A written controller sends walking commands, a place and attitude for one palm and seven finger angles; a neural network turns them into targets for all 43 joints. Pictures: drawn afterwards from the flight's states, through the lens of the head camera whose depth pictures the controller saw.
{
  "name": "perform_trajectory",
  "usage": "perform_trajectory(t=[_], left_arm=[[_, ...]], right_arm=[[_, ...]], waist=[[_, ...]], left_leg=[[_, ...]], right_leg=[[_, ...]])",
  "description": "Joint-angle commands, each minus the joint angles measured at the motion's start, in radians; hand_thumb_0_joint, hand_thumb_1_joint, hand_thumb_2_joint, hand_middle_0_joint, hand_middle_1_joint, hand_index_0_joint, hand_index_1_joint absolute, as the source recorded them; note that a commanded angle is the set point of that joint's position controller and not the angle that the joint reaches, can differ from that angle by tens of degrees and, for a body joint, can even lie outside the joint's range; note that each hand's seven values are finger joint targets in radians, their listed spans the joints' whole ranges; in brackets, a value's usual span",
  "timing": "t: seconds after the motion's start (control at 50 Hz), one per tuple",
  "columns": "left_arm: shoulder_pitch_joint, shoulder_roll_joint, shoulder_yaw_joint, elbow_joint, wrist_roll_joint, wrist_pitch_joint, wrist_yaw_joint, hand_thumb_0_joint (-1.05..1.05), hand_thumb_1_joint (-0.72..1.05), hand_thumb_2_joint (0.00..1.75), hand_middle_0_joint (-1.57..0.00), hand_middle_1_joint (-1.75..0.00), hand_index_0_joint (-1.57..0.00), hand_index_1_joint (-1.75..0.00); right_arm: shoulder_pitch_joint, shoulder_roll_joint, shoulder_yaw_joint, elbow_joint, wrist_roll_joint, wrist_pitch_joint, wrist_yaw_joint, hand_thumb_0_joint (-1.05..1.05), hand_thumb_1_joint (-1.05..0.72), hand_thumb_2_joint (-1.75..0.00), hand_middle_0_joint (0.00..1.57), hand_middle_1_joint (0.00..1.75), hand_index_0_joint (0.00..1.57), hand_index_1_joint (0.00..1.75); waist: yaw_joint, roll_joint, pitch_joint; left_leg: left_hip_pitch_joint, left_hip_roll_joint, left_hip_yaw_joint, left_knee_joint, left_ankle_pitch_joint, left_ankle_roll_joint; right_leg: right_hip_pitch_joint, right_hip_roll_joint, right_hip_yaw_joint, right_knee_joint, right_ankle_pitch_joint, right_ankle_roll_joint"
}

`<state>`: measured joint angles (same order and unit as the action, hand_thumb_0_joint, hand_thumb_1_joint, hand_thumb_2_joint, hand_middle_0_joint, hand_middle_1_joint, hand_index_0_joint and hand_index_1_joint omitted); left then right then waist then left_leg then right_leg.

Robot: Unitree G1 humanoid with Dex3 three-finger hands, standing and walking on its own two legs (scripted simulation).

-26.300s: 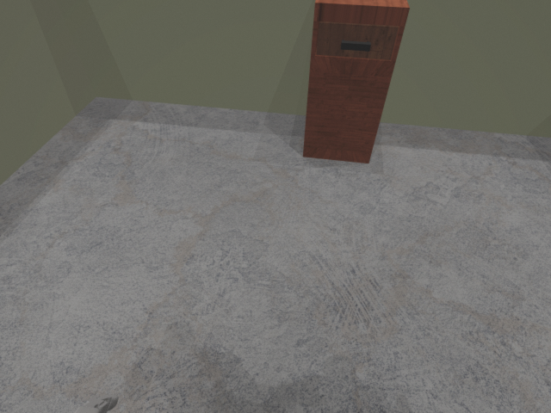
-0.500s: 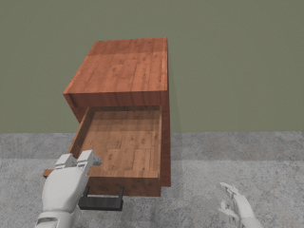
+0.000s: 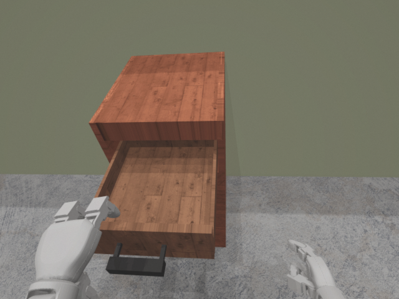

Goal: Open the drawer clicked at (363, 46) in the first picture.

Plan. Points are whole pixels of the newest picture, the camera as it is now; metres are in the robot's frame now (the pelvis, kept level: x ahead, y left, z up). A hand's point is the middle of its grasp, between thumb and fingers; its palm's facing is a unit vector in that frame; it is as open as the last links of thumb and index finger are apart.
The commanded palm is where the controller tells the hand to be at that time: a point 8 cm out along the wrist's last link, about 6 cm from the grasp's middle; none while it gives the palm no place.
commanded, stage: draw the hand back to the body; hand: left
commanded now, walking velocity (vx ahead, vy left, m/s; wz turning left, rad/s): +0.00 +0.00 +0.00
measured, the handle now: (138, 256) +0.23 +0.19 -0.08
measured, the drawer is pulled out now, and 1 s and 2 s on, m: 0.29 0.29 0.29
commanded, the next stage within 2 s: step back with the hand held close in 1.26 s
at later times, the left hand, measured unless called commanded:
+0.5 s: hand (87, 229) +0.18 +0.20 +0.14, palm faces +0.31 -0.87 -0.38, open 13.3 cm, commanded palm +0.13 +0.25 +0.17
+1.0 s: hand (53, 214) +0.18 +0.24 +0.18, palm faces +0.43 -0.80 -0.42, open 9.2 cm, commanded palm +0.13 +0.28 +0.19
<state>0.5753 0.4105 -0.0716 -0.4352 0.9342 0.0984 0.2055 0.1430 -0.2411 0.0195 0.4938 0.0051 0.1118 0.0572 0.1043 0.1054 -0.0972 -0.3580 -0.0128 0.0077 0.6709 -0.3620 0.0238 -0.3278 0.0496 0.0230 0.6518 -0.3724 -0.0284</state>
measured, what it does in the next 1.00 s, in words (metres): stands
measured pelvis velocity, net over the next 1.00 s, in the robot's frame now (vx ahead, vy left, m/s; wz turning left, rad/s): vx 0.01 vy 0.00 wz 0.04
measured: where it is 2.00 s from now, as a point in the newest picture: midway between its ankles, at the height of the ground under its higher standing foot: outside the picture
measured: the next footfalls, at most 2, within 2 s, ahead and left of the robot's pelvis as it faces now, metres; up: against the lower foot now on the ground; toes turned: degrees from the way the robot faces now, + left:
none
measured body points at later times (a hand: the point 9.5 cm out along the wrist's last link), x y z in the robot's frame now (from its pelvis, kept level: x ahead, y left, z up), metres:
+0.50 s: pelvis +0.01 +0.00 +0.01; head -0.01 -0.01 +0.46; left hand +0.16 +0.25 +0.16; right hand +0.20 -0.19 -0.06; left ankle -0.01 +0.10 -0.72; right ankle -0.02 -0.11 -0.72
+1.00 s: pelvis +0.01 +0.00 +0.02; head +0.00 -0.03 +0.47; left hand +0.15 +0.28 +0.20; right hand +0.23 -0.21 -0.06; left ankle -0.01 +0.10 -0.72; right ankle -0.02 -0.11 -0.72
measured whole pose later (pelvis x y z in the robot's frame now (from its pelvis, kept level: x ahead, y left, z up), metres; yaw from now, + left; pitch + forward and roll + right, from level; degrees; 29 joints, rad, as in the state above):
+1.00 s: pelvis +0.01 +0.00 +0.02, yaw +2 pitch -3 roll +0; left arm 0.54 0.33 0.29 -0.48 -0.06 -0.09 0.12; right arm 0.16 -0.21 0.02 0.61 0.01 -0.11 -0.07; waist 0.06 0.07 0.00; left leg -0.13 -0.02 -0.03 0.44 -0.27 0.02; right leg -0.07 0.04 -0.01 0.39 -0.27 -0.03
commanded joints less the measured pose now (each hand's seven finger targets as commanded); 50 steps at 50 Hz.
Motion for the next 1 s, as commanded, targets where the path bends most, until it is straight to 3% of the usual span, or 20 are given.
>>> perform_trajectory(t=[0.0, 0.18, 0.24, 0.26, 0.28, 0.3, 0.32, 0.36, 0.38, 0.4, 0.46, 0.5, 0.6, 0.66, 0.72, 0.78, 0.86, 0.9, 0.96, 0.98], left_arm=[[-0.049, 0.168, 0.136, -0.225, 0.002, -0.020, 0.021, 0.00, -0.50, 0.30, -0.30, -1.20, -0.30, -1.20], [-0.057, 0.205, 0.208, -0.224, -0.031, -0.037, 0.012, 0.00, -0.50, 0.30, -0.30, -1.20, -0.30, -1.20], [-0.076, 0.210, 0.204, -0.208, -0.040, -0.042, -0.007, 0.00, -0.50, 0.30, -0.30, -1.20, -0.30, -1.20], [-0.107, -0.180, 0.115, -0.204, -0.805, -0.111, -0.049, 0.00, -0.47, 0.32, -0.30, -1.18, -0.30, -1.18], [-0.058, -0.069, 0.178, -0.159, -0.840, -0.151, -0.058, 0.00, -0.43, 0.33, -0.29, -1.15, -0.29, -1.15], [-0.025, -0.037, 0.213, -0.133, -0.842, -0.168, -0.054, 0.00, -0.40, 0.34, -0.29, -1.13, -0.29, -1.13], [-0.043, 0.022, 0.276, -0.244, -0.904, -0.192, -0.052, 0.00, -0.36, 0.36, -0.29, -1.11, -0.29, -1.11], [-0.118, 0.085, 0.330, -0.354, -0.928, -0.235, -0.041, 0.00, -0.29, 0.39, -0.29, -1.07, -0.29, -1.07], [-0.109, 0.123, 0.376, -0.352, -0.938, -0.239, -0.031, 0.00, -0.26, 0.40, -0.28, -1.04, -0.28, -1.04], [-0.073, 0.076, 0.346, -0.341, -0.943, -0.245, -0.035, 0.00, -0.22, 0.42, -0.28, -1.02, -0.28, -1.02], [-0.061, 0.051, 0.343, -0.335, -0.964, -0.246, -0.048, 0.00, -0.12, 0.47, -0.27, -0.95, -0.27, -0.95], [-0.034, 0.020, 0.336, -0.267, -0.968, -0.248, -0.059, 0.00, -0.05, 0.50, -0.27, -0.91, -0.27, -0.91], [0.005, -0.005, 0.344, -0.210, -0.984, -0.250, -0.086, 0.00, 0.13, 0.57, -0.25, -0.80, -0.25, -0.80], [-0.021, 0.042, 0.389, -0.286, -0.988, -0.261, -0.086, 0.00, 0.23, 0.62, -0.25, -0.73, -0.25, -0.73], [-0.027, 0.074, 0.429, -0.300, -0.989, -0.260, -0.080, 0.00, 0.34, 0.66, -0.24, -0.66, -0.24, -0.66], [-0.071, 0.094, 0.451, -0.324, -0.987, -0.259, -0.073, 0.00, 0.44, 0.70, -0.23, -0.59, -0.23, -0.59], [-0.070, 0.073, 0.451, -0.269, -0.998, -0.250, -0.074, 0.00, 0.58, 0.76, -0.22, -0.50, -0.22, -0.50], [-0.080, 0.075, 0.467, -0.234, -0.994, -0.251, -0.073, 0.00, 0.65, 0.80, -0.22, -0.46, -0.22, -0.46], [-0.087, 0.070, 0.459, -0.246, -1.000, -0.251, -0.078, 0.00, 0.76, 0.84, -0.21, -0.39, -0.21, -0.39], [-0.084, 0.065, 0.459, -0.235, -0.999, -0.246, -0.080, 0.00, 0.80, 0.86, -0.21, -0.37, -0.21, -0.37]], right_arm=[[-0.162, -0.076, -0.029, -0.183, 0.001, -0.061, -0.017, 0.00, -0.90, -0.90, 0.20, 0.30, 0.20, 0.30], [-0.180, -0.083, -0.027, -0.180, 0.009, -0.065, -0.032, 0.00, -0.90, -0.90, 0.20, 0.30, 0.20, 0.30], [-0.168, -0.085, -0.032, -0.168, 0.006, -0.062, -0.039, 0.00, -0.90, -0.90, 0.20, 0.30, 0.20, 0.30], [-0.098, -0.008, -0.024, -0.218, 0.031, -0.143, -0.070, 0.00, -0.90, -0.90, 0.20, 0.30, 0.20, 0.30], [-0.101, -0.035, -0.016, -0.195, 0.027, -0.200, -0.095, 0.00, -0.90, -0.90, 0.20, 0.30, 0.20, 0.30], [-0.087, -0.038, -0.009, -0.178, 0.023, -0.220, -0.106, 0.00, -0.90, -0.90, 0.20, 0.30, 0.20, 0.30], [-0.090, -0.045, -0.010, -0.176, 0.018, -0.224, -0.128, 0.00, -0.90, -0.90, 0.20, 0.30, 0.20, 0.30], [-0.084, -0.046, -0.004, -0.160, 0.007, -0.267, -0.150, 0.00, -0.90, -0.90, 0.20, 0.30, 0.20, 0.30], [-0.087, -0.048, 0.000, -0.133, 0.000, -0.284, -0.158, 0.00, -0.90, -0.90, 0.20, 0.30, 0.20, 0.30], [-0.072, -0.040, 0.004, -0.123, -0.004, -0.296, -0.157, 0.00, -0.90, -0.90, 0.20, 0.30, 0.20, 0.30], [-0.066, -0.038, 0.003, -0.098, 0.003, -0.319, -0.145, 0.00, -0.90, -0.90, 0.20, 0.30, 0.20, 0.30], [-0.063, -0.043, -0.003, -0.072, 0.000, -0.319, -0.137, 0.00, -0.90, -0.90, 0.20, 0.30, 0.20, 0.30], [-0.083, -0.057, -0.026, -0.060, 0.002, -0.305, -0.126, 0.00, -0.90, -0.90, 0.20, 0.30, 0.20, 0.30], [-0.095, -0.058, -0.032, -0.070, 0.005, -0.301, -0.128, 0.00, -0.90, -0.90, 0.20, 0.30, 0.20, 0.30], [-0.101, -0.054, -0.031, -0.062, 0.004, -0.298, -0.132, 0.00, -0.90, -0.90, 0.20, 0.30, 0.20, 0.30], [-0.109, -0.055, -0.030, -0.056, 0.005, -0.298, -0.137, 0.00, -0.90, -0.90, 0.20, 0.30, 0.20, 0.30], [-0.106, -0.057, -0.031, -0.051, 0.008, -0.284, -0.138, 0.00, -0.90, -0.90, 0.20, 0.30, 0.20, 0.30], [-0.108, -0.061, -0.034, -0.035, 0.004, -0.281, -0.140, 0.00, -0.90, -0.90, 0.20, 0.30, 0.20, 0.30], [-0.113, -0.061, -0.034, -0.048, 0.008, -0.276, -0.136, 0.00, -0.90, -0.90, 0.20, 0.30, 0.20, 0.30], [-0.123, -0.061, -0.036, -0.042, 0.006, -0.277, -0.136, 0.00, -0.90, -0.90, 0.20, 0.30, 0.20, 0.30]], waist=[[0.006, -0.076, -0.063], [0.003, -0.068, -0.028], [0.003, -0.061, -0.018], [-0.114, -0.185, 0.042], [-0.085, -0.197, 0.028], [-0.075, -0.180, 0.047], [-0.060, -0.178, 0.016], [-0.053, -0.087, -0.023], [-0.045, -0.042, 0.000], [-0.048, -0.002, 0.014], [-0.052, 0.053, 0.051], [-0.056, 0.038, 0.090], [-0.055, -0.118, 0.059], [-0.047, -0.115, -0.016], [-0.044, -0.064, -0.030], [-0.048, -0.019, -0.011], [-0.053, -0.085, 0.021], [-0.053, -0.049, 0.038], [-0.051, -0.082, 0.022], [-0.050, -0.054, 0.034]], left_leg=[[0.120, 0.023, -0.010, -0.087, 0.258, 0.017], [0.141, 0.025, -0.023, -0.114, 0.224, 0.010], [0.136, 0.023, -0.018, -0.133, 0.216, 0.013], [0.256, 0.042, -0.038, -0.149, 0.150, 0.040], [0.260, 0.053, -0.043, -0.172, 0.122, 0.033], [0.243, 0.045, -0.038, -0.183, 0.104, 0.031], [0.245, 0.042, -0.038, -0.194, 0.151, 0.026], [0.259, 0.034, -0.030, -0.202, 0.208, 0.015], [0.238, 0.032, -0.031, -0.205, 0.221, 0.008], [0.236, 0.027, -0.028, -0.209, 0.245, 0.006], [0.234, 0.038, -0.036, -0.222, 0.318, -0.008], [0.229, 0.038, -0.034, -0.225, 0.331, -0.009], [0.249, 0.047, -0.032, -0.238, 0.390, -0.003], [0.276, 0.045, -0.028, -0.241, 0.420, -0.002], [0.284, 0.041, -0.022, -0.243, 0.431, -0.005], [0.292, 0.037, -0.020, -0.248, 0.426, -0.008], [0.290, 0.041, -0.025, -0.260, 0.405, -0.005], [0.296, 0.033, -0.017, -0.260, 0.393, -0.004], [0.298, 0.039, -0.025, -0.269, 0.406, -0.004], [0.300, 0.037, -0.019, -0.268, 0.407, -0.004]], right_leg=[[-0.036, -0.035, 0.000, -0.147, 0.225, -0.013], [-0.031, -0.036, 0.011, -0.188, 0.170, -0.014], [-0.021, -0.033, -0.015, -0.196, 0.157, -0.009], [0.036, -0.022, -0.066, -0.193, 0.152, 0.002], [0.037, -0.021, -0.055, -0.200, 0.109, 0.002], [0.041, -0.022, -0.060, -0.208, 0.091, 0.002], [0.079, -0.043, -0.057, -0.227, 0.131, 0.007], [0.117, -0.065, -0.046, -0.237, 0.185, 0.008], [0.123, -0.067, -0.043, -0.245, 0.191, 0.004], [0.126, -0.067, -0.048, -0.246, 0.224, -0.002], [0.140, -0.072, -0.056, -0.249, 0.283, -0.006], [0.132, -0.061, -0.064, -0.268, 0.301, -0.007], [0.163, -0.055, -0.074, -0.273, 0.363, 0.006], [0.205, -0.068, -0.061, -0.268, 0.404, 0.008], [0.218, -0.071, -0.055, -0.279, 0.421, 0.006], [0.207, -0.068, -0.054, -0.298, 0.406, 0.004], [0.200, -0.068, -0.061, -0.304, 0.392, 0.009], [0.183, -0.063, -0.060, -0.325, 0.384, 0.008], [0.205, -0.068, -0.058, -0.312, 0.392, 0.010], [0.199, -0.067, -0.053, -0.323, 0.397, 0.008]])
